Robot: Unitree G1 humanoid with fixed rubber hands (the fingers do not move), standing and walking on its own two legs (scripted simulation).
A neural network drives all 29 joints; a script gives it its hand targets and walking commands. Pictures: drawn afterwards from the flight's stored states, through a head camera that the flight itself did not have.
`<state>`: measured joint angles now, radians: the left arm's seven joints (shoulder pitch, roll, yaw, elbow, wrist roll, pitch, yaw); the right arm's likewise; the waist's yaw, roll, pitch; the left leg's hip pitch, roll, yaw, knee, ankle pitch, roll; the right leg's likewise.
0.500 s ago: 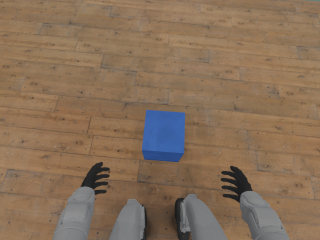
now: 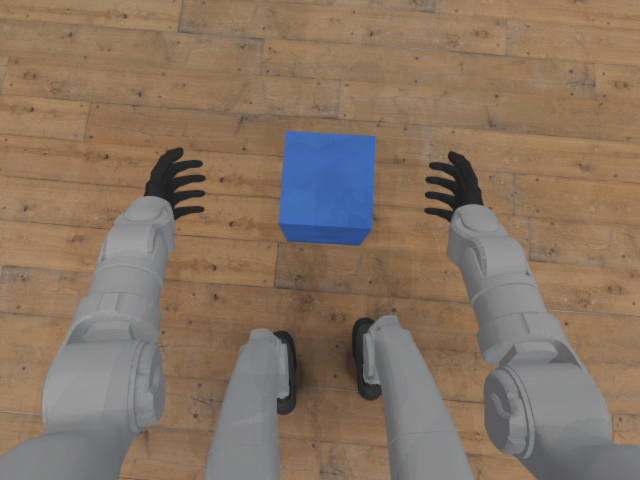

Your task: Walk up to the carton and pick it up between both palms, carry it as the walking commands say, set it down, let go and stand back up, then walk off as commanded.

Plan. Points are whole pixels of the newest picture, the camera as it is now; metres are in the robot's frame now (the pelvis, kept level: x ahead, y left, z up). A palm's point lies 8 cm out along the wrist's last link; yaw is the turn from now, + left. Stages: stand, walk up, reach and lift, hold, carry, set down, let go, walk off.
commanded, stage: reach and lift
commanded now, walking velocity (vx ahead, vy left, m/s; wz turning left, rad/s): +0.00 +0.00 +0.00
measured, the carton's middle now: (326, 194) +0.55 -0.03 -0.55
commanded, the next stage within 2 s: none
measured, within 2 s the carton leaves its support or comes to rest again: neither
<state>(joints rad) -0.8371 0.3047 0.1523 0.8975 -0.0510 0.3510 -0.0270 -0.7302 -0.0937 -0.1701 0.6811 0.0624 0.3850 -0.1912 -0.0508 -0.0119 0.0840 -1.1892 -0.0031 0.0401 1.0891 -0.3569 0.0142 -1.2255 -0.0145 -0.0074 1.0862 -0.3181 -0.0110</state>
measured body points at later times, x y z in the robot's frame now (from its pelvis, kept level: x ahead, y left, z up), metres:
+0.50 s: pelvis +0.02 +0.00 -0.01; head +0.34 +0.01 +0.30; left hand +0.56 +0.18 -0.14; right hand +0.52 -0.19 -0.13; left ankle +0.08 +0.11 -0.64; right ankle +0.09 -0.11 -0.64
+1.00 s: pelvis -0.01 +0.00 -0.12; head +0.35 +0.02 +0.15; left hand +0.55 +0.18 -0.28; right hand +0.52 -0.19 -0.27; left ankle +0.08 +0.11 -0.64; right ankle +0.09 -0.11 -0.64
